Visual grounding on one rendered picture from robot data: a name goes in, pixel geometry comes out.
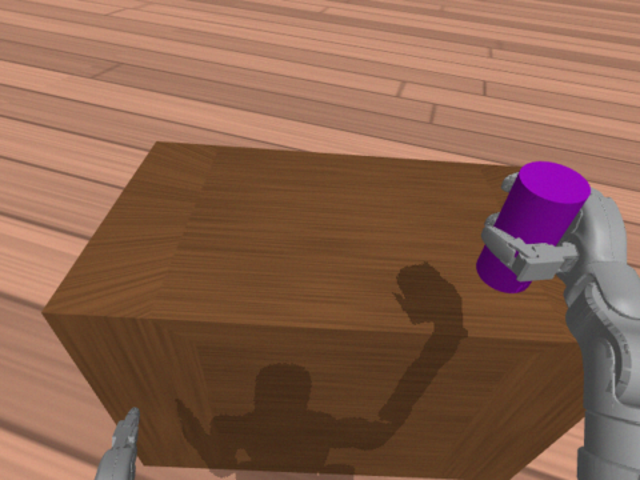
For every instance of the right robot hand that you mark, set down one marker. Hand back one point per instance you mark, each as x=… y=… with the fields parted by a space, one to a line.
x=597 y=233

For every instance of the right robot arm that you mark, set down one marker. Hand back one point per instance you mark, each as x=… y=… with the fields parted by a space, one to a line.
x=603 y=300

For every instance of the left robot hand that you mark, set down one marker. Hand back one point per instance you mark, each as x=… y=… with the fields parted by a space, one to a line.
x=118 y=463

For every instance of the can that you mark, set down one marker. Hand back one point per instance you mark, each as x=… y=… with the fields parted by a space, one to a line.
x=542 y=203

